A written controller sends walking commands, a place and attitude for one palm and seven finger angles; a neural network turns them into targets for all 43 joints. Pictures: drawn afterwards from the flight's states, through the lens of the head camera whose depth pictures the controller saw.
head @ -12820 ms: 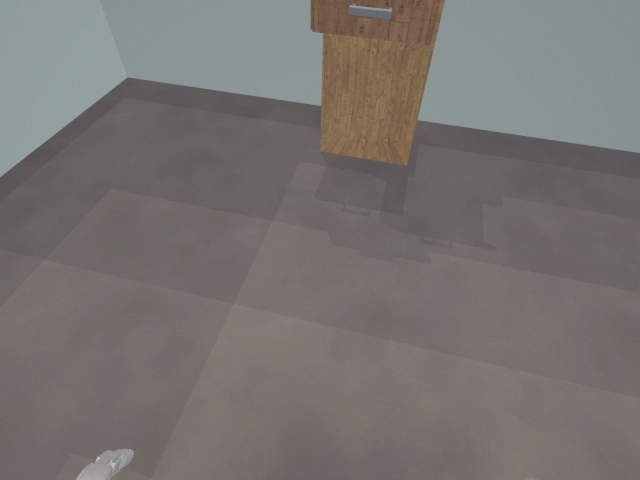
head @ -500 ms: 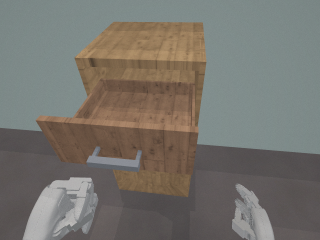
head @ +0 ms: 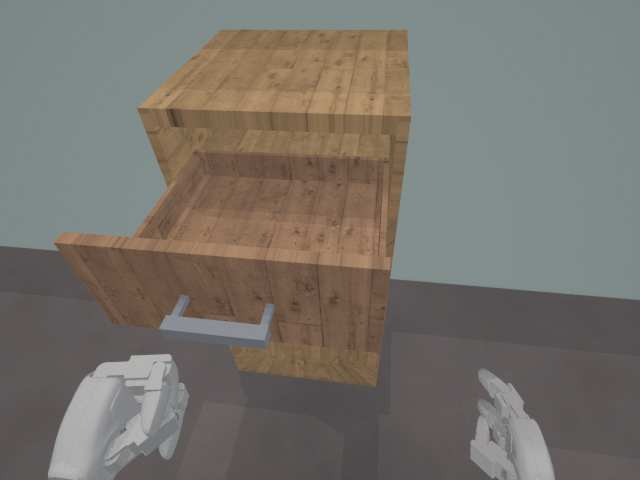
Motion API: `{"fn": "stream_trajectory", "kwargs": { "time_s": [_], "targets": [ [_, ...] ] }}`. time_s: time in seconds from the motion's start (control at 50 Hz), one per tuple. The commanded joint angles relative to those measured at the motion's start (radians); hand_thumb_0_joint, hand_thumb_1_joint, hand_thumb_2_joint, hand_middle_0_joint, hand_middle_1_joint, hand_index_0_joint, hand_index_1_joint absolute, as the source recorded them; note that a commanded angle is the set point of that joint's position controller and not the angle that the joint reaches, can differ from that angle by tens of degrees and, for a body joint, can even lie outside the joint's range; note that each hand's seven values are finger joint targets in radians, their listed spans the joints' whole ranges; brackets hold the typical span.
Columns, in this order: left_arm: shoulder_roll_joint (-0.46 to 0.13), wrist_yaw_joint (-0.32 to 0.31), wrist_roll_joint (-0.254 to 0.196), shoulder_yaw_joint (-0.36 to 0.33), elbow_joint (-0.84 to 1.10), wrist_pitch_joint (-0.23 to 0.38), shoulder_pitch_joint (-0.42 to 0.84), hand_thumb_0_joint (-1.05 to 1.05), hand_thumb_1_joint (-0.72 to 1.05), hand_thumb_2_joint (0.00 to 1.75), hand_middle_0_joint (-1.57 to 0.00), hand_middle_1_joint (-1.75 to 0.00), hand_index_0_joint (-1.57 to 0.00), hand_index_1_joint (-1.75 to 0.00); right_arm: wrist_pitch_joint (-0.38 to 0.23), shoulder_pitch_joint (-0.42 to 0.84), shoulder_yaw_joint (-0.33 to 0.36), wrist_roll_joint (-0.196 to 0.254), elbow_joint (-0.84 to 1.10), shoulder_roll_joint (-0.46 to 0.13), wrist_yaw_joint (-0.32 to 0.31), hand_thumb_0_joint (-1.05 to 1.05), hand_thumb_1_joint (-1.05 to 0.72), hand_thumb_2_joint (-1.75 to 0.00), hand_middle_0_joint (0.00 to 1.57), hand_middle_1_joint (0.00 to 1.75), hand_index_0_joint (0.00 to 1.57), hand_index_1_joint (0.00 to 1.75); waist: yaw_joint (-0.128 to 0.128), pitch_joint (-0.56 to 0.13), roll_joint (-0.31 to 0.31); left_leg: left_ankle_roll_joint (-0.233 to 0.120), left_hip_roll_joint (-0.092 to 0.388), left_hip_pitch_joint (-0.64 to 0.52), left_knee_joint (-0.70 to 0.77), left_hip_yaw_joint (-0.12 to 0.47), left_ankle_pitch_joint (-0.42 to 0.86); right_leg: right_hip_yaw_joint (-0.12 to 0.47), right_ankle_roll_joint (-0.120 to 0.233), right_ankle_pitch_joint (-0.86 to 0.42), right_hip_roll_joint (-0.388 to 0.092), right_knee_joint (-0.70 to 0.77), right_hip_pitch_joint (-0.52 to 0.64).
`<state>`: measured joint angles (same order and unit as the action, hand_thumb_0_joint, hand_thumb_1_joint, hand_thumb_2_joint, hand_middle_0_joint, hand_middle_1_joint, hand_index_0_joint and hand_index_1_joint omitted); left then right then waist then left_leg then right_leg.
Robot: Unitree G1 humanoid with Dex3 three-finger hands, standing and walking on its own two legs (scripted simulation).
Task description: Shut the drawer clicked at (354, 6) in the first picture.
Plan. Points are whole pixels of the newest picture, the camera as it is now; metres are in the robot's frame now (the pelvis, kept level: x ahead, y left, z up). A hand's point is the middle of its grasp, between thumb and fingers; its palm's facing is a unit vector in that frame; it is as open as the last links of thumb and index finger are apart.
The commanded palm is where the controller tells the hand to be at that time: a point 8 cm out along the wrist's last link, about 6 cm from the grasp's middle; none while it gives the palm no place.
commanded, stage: bring the fist close to the handle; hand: left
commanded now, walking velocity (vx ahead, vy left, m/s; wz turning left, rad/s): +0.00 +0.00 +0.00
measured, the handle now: (220, 319) +0.30 +0.16 +0.06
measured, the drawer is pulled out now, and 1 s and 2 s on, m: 0.29 0.29 0.24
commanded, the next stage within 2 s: push the drawer shut in 1.12 s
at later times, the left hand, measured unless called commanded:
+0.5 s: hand (213, 409) +0.18 +0.13 +0.09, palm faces -0.06 -1.00 -0.04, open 3.3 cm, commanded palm +0.14 +0.19 +0.08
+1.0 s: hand (227, 400) +0.20 +0.13 +0.06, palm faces -0.04 -1.00 -0.06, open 3.3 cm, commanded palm +0.16 +0.19 +0.06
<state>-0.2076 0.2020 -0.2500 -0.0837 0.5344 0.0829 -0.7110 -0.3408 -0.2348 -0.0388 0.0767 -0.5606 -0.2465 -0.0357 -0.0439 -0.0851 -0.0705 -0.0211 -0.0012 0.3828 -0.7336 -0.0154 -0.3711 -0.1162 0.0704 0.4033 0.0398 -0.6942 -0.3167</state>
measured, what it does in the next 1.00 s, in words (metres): stands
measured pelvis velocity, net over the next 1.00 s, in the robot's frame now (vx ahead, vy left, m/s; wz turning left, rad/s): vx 0.00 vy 0.00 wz -0.02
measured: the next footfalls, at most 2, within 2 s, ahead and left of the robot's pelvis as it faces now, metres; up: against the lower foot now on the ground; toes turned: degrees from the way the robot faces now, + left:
none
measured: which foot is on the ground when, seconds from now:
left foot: down 0.00-1.00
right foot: down 0.00-1.00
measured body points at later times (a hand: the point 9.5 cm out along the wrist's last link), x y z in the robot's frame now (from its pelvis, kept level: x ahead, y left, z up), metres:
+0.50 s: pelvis +0.00 +0.00 -0.02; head +0.02 -0.02 +0.43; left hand +0.17 +0.19 +0.09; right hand +0.19 -0.22 -0.08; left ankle +0.01 +0.11 -0.72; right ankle -0.02 -0.07 -0.72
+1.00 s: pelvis +0.00 +0.00 -0.03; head +0.03 -0.02 +0.42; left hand +0.19 +0.18 +0.07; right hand +0.18 -0.23 -0.10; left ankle +0.01 +0.11 -0.72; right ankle -0.02 -0.07 -0.72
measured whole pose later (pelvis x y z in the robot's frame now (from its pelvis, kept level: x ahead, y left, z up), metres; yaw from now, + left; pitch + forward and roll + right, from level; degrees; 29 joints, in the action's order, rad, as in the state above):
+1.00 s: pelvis +0.00 +0.00 -0.03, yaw -1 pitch +9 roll +0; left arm -0.16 0.09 -0.17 0.03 0.32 0.29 -0.60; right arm -0.14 -0.26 -0.01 0.05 -0.48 -0.24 0.00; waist 0.01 -0.12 -0.06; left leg -0.03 0.00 0.63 -0.92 -0.04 -0.46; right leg -0.10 0.07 0.50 0.03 -0.91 -0.58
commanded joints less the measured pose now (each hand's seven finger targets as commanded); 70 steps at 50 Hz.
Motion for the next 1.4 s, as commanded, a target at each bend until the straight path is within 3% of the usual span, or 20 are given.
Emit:
{"fn": "stream_trajectory", "kwargs": {
  "time_s": [0.0, 0.1, 0.26, 0.34, 0.4, 0.5, 0.56, 0.68, 0.72, 0.82, 0.96, 1.0, 1.06, 1.14, 1.16, 1.2, 1.3, 1.34, 1.36, 1.38],
  "targets": [
    [-0.067, 0.007, 0.000, -0.013, 0.209, 0.101, -0.009, 0.00, 0.90, 0.90, -1.40, -1.60, -1.40, -1.60, -0.061, 0.125, 0.046, -0.005, 0.186, -0.089, 0.008, 0.00, -0.90, -0.90, 0.20, 0.30, 0.20, 0.30, 0.014, -0.044, 0.065, -0.028, -0.003, -0.054, 0.057, 0.045, 0.226, 0.103, -0.071, -0.297, -0.059, 0.114, -0.056],
    [-0.054, -0.015, 0.016, -0.013, 0.167, 0.129, -0.046, 0.00, 0.90, 0.90, -1.40, -1.60, -1.40, -1.60, -0.035, 0.121, 0.058, -0.011, 0.190, -0.083, 0.015, 0.00, -0.90, -0.90, 0.20, 0.30, 0.20, 0.30, 0.013, -0.048, 0.116, -0.026, -0.004, -0.021, 0.045, 0.041, 0.236, 0.086, -0.070, -0.316, -0.054, 0.077, -0.070],
    [-0.055, -0.037, 0.023, -0.003, 0.132, 0.178, 0.013, 0.00, 0.90, 0.90, -1.40, -1.60, -1.40, -1.60, 0.015, 0.108, 0.064, -0.019, 0.201, -0.090, 0.014, 0.00, -0.90, -0.90, 0.20, 0.30, 0.20, 0.30, 0.033, -0.056, 0.081, -0.024, -0.005, 0.032, 0.006, 0.040, 0.198, 0.102, -0.065, -0.258, -0.053, 0.053, -0.114],
    [-0.008, -0.032, 0.023, 0.067, 0.122, 0.215, 0.061, 0.00, 0.90, 0.90, -1.40, -1.60, -1.40, -1.60, 0.019, 0.091, 0.059, -0.021, 0.214, -0.096, 0.018, 0.00, -0.90, -0.90, 0.20, 0.30, 0.20, 0.30, 0.055, -0.070, 0.058, -0.024, -0.003, 0.035, -0.009, 0.046, 0.170, 0.092, -0.063, -0.205, -0.048, 0.031, -0.162],
    [-0.025, -0.041, 0.033, 0.056, 0.079, 0.224, 0.059, 0.00, 0.90, 0.90, -1.40, -1.60, -1.40, -1.60, 0.033, 0.086, 0.063, -0.024, 0.217, -0.099, 0.018, 0.00, -0.90, -0.90, 0.20, 0.30, 0.20, 0.30, 0.056, -0.088, 0.102, -0.024, -0.003, 0.069, -0.025, 0.048, 0.162, 0.101, -0.064, -0.196, -0.049, 0.019, -0.164],
    [-0.036, -0.067, 0.047, 0.030, 0.011, 0.223, 0.064, 0.00, 0.90, 0.90, -1.40, -1.60, -1.40, -1.60, 0.071, 0.083, 0.068, -0.025, 0.225, -0.097, 0.020, 0.00, -0.90, -0.90, 0.20, 0.30, 0.20, 0.30, 0.049, -0.101, 0.111, -0.021, -0.002, 0.105, -0.039, 0.043, 0.163, 0.102, -0.062, -0.206, -0.048, -0.007, -0.166],
    [-0.040, -0.081, 0.047, 0.025, 0.015, 0.235, 0.100, 0.00, 0.90, 0.90, -1.40, -1.60, -1.40, -1.60, 0.085, 0.082, 0.068, -0.025, 0.234, -0.099, 0.021, 0.00, -0.90, -0.90, 0.20, 0.30, 0.20, 0.30, 0.046, -0.113, 0.072, -0.019, -0.005, 0.118, -0.048, 0.041, 0.159, 0.103, -0.057, -0.198, -0.045, -0.021, -0.172],
    [-0.005, -0.092, 0.056, 0.084, -0.014, 0.279, 0.155, 0.00, 0.90, 0.90, -1.40, -1.60, -1.40, -1.60, 0.095, 0.060, 0.064, -0.031, 0.238, -0.105, 0.027, 0.00, -0.90, -0.90, 0.20, 0.30, 0.20, 0.30, 0.070, -0.124, 0.059, -0.017, -0.001, 0.135, -0.078, 0.046, 0.161, 0.096, -0.055, -0.196, -0.039, -0.056, -0.221],
    [-0.024, -0.094, 0.056, 0.065, -0.023, 0.287, 0.149, 0.00, 0.90, 0.90, -1.40, -1.60, -1.40, -1.60, 0.102, 0.056, 0.069, -0.032, 0.240, -0.106, 0.029, 0.00, -0.90, -0.90, 0.20, 0.30, 0.20, 0.30, 0.064, -0.145, 0.082, -0.017, -0.001, 0.151, -0.086, 0.046, 0.161, 0.104, -0.058, -0.208, -0.041, -0.062, -0.212],
    [-0.027, -0.109, 0.061, 0.068, 0.025, 0.285, 0.111, 0.00, 0.90, 0.90, -1.40, -1.60, -1.40, -1.60, 0.121, 0.054, 0.071, -0.027, 0.261, -0.098, 0.031, 0.00, -0.90, -0.90, 0.20, 0.30, 0.20, 0.30, 0.052, -0.201, 0.051, -0.018, 0.001, 0.128, -0.085, 0.037, 0.209, 0.099, -0.056, -0.265, -0.040, -0.079, -0.178],
    [-0.036, -0.117, 0.062, 0.057, -0.026, 0.264, 0.112, 0.00, 0.90, 0.90, -1.40, -1.60, -1.40, -1.60, 0.150, 0.060, 0.069, -0.027, 0.259, -0.104, 0.026, 0.00, -0.90, -0.90, 0.20, 0.30, 0.20, 0.30, 0.069, -0.119, 0.112, -0.020, 0.001, 0.183, -0.094, 0.038, 0.155, 0.122, -0.067, -0.236, -0.041, -0.052, -0.199],
    [-0.037, -0.110, 0.059, 0.054, -0.026, 0.271, 0.123, 0.00, 0.90, 0.90, -1.40, -1.60, -1.40, -1.60, 0.153, 0.058, 0.069, -0.025, 0.263, -0.104, 0.024, 0.00, -0.90, -0.90, 0.20, 0.30, 0.20, 0.30, 0.072, -0.129, 0.128, -0.020, 0.000, 0.186, -0.098, 0.037, 0.140, 0.130, -0.071, -0.219, -0.045, -0.047, -0.199],
    [-0.051, -0.101, 0.051, 0.047, 0.008, 0.284, 0.145, 0.00, 0.90, 0.90, -1.40, -1.60, -1.40, -1.60, 0.148, 0.056, 0.066, -0.027, 0.262, -0.104, 0.021, 0.00, -0.90, -0.90, 0.20, 0.30, 0.20, 0.30, 0.069, -0.151, 0.073, -0.020, -0.002, 0.173, -0.104, 0.037, 0.146, 0.141, -0.069, -0.224, -0.047, -0.045, -0.188],
    [-0.038, -0.092, 0.039, 0.046, -0.002, 0.293, 0.128, 0.00, 0.90, 0.90, -1.40, -1.60, -1.40, -1.60, 0.149, 0.056, 0.063, -0.024, 0.263, -0.099, 0.022, 0.00, -0.90, -0.90, 0.20, 0.30, 0.20, 0.30, 0.070, -0.165, 0.089, -0.019, -0.003, 0.175, -0.106, 0.035, 0.148, 0.142, -0.075, -0.244, -0.051, -0.044, -0.178],
    [-0.068, -0.094, 0.039, 0.017, -0.010, 0.291, 0.135, 0.00, 0.90, 0.90, -1.40, -1.60, -1.40, -1.60, 0.151, 0.057, 0.065, -0.024, 0.256, -0.103, 0.021, 0.00, -0.90, -0.90, 0.20, 0.30, 0.20, 0.30, 0.067, -0.164, 0.073, -0.019, -0.003, 0.181, -0.107, 0.037, 0.151, 0.149, -0.073, -0.248, -0.052, -0.041, -0.172],
    [-0.044, -0.087, 0.039, 0.037, -0.026, 0.289, 0.120, 0.00, 0.90, 0.90, -1.40, -1.60, -1.40, -1.60, 0.152, 0.058, 0.065, -0.022, 0.258, -0.103, 0.022, 0.00, -0.90, -0.90, 0.20, 0.30, 0.20, 0.30, 0.070, -0.152, 0.070, -0.018, -0.001, 0.173, -0.102, 0.037, 0.157, 0.135, -0.072, -0.251, -0.049, -0.046, -0.185],
    [-0.033, -0.084, 0.040, 0.069, -0.040, 0.275, 0.231, 0.00, 0.90, 0.90, -1.40, -1.60, -1.40, -1.60, 0.149, 0.050, 0.059, -0.026, 0.259, -0.115, 0.019, 0.00, -0.90, -0.90, 0.20, 0.30, 0.20, 0.30, 0.096, -0.131, 0.093, -0.022, -0.003, 0.175, -0.105, 0.044, 0.138, 0.143, -0.079, -0.231, -0.053, -0.033, -0.207],
    [-0.047, -0.086, 0.041, 0.047, -0.058, 0.273, 0.232, 0.00, 0.90, 0.90, -1.40, -1.60, -1.40, -1.60, 0.152, 0.050, 0.059, -0.028, 0.258, -0.116, 0.017, 0.00, -0.90, -0.90, 0.20, 0.30, 0.20, 0.30, 0.085, -0.147, 0.106, -0.021, -0.003, 0.177, -0.100, 0.043, 0.135, 0.145, -0.077, -0.220, -0.053, -0.030, -0.190],
    [-0.084, -0.095, 0.042, 0.009, -0.066, 0.271, 0.237, 0.00, 0.90, 0.90, -1.40, -1.60, -1.40, -1.60, 0.154, 0.051, 0.063, -0.027, 0.251, -0.119, 0.015, 0.00, -0.90, -0.90, 0.20, 0.30, 0.20, 0.30, 0.078, -0.153, 0.103, -0.020, -0.002, 0.178, -0.102, 0.043, 0.143, 0.152, -0.076, -0.229, -0.053, -0.027, -0.179],
    [-0.054, -0.095, 0.045, 0.034, -0.055, 0.274, 0.254, 0.00, 0.90, 0.90, -1.40, -1.60, -1.40, -1.60, 0.153, 0.050, 0.059, -0.029, 0.255, -0.115, 0.017, 0.00, -0.90, -0.90, 0.20, 0.30, 0.20, 0.30, 0.079, -0.176, 0.083, -0.021, -0.004, 0.155, -0.096, 0.039, 0.161, 0.142, -0.073, -0.253, -0.052, -0.037, -0.173]
  ]
}}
